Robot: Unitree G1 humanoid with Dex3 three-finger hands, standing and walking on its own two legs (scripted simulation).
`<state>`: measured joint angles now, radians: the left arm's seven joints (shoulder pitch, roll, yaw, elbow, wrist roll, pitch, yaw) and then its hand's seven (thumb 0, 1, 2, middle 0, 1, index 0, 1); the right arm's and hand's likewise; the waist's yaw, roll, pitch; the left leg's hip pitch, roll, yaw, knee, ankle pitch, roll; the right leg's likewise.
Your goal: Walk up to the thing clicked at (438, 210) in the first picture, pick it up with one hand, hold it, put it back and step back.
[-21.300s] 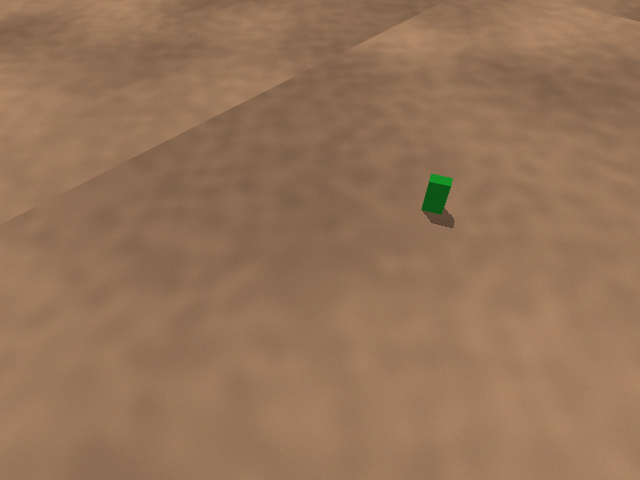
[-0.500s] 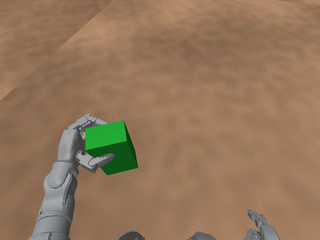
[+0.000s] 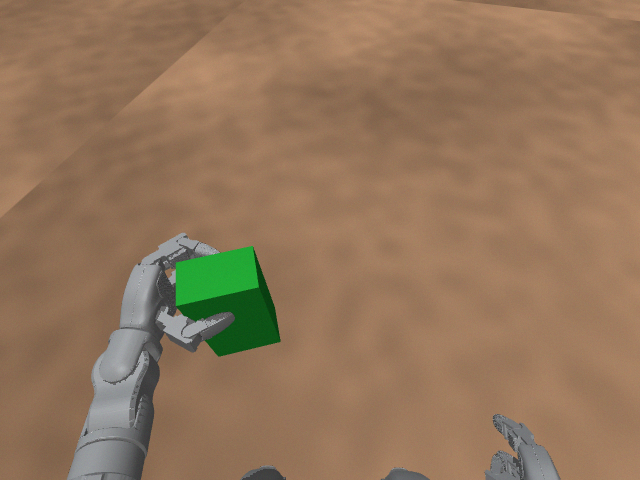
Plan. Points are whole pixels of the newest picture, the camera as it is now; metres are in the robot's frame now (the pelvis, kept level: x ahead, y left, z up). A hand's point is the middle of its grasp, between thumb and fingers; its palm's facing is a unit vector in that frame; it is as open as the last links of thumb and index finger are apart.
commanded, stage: hold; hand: left
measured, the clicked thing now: (234, 306) +0.33 +0.14 +0.01
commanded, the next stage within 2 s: crouch in 0.60 s
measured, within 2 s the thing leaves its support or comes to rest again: neither
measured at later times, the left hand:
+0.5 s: hand (196, 288) +0.33 +0.18 +0.06, palm faces -0.04 -1.00 -0.01, open 9.8 cm
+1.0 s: hand (207, 302) +0.34 +0.18 +0.01, palm faces +0.03 -1.00 +0.02, open 9.8 cm
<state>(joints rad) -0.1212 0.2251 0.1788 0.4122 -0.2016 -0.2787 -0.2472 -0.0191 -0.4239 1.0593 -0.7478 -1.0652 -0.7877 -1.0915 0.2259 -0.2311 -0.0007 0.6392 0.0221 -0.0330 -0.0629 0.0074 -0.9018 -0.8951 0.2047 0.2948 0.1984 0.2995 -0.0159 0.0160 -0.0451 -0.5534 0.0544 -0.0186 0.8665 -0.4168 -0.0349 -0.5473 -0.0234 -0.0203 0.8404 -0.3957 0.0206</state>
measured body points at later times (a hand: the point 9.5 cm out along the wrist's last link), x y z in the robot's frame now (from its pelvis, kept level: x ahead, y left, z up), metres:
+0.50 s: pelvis +0.00 +0.01 +0.00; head +0.04 +0.01 +0.45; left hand +0.32 +0.23 +0.06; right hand +0.14 -0.24 -0.10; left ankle +0.01 +0.14 -0.70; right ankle +0.02 -0.13 -0.70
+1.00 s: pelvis +0.00 +0.01 -0.01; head +0.06 +0.02 +0.43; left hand +0.33 +0.23 +0.01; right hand +0.13 -0.25 -0.12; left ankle +0.01 +0.14 -0.70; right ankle +0.02 -0.13 -0.70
